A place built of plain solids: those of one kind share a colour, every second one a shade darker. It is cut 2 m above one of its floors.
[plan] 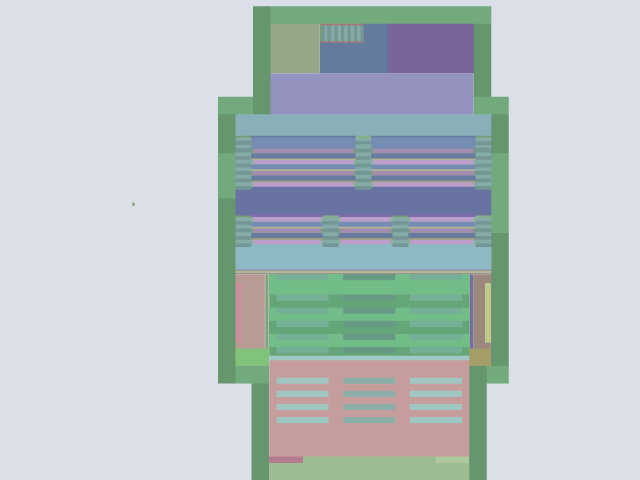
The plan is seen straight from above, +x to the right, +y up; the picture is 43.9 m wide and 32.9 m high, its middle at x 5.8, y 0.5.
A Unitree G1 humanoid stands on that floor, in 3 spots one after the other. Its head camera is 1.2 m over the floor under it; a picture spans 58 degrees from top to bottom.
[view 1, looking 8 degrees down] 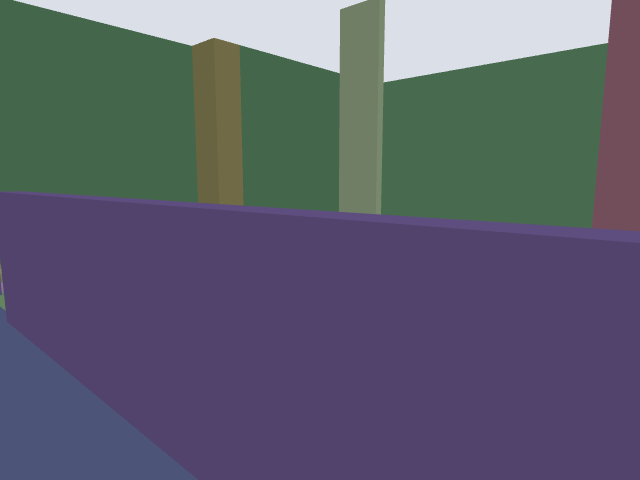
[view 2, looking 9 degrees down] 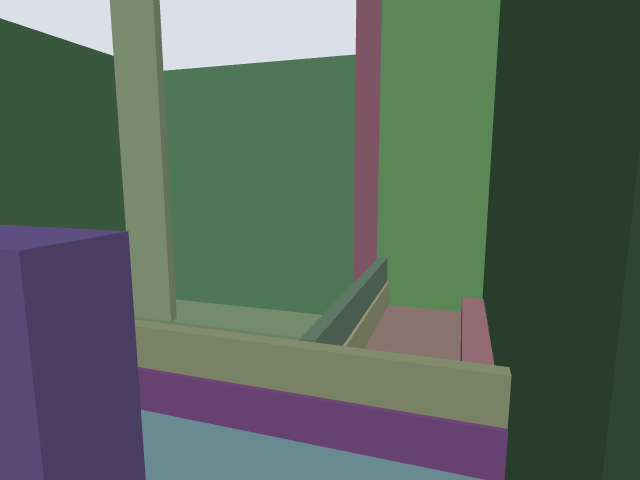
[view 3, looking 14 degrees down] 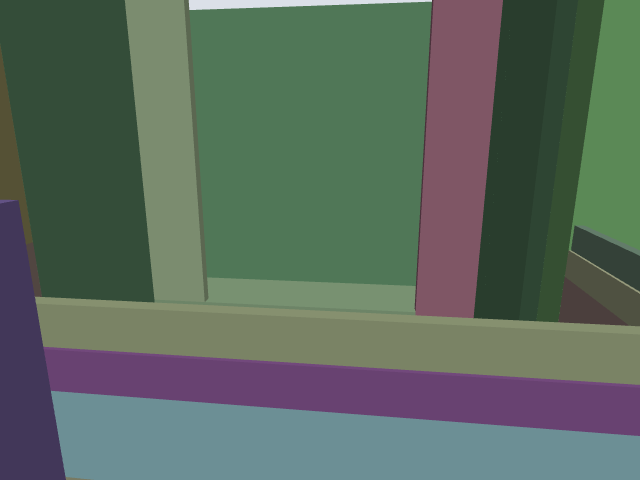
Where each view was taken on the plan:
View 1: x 1.65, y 3.10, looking -48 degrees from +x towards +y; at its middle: rail_lean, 1.16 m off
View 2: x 0.55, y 2.65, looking -72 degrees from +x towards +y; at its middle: wall_plaster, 21.49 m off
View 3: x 6.53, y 2.65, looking -83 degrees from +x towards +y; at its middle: wall_plaster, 20.97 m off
